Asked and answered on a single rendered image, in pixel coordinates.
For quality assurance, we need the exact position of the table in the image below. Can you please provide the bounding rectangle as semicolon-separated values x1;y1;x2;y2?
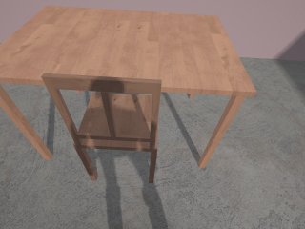
0;5;257;168

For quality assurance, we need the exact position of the chair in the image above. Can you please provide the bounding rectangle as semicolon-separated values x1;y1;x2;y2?
41;73;162;184

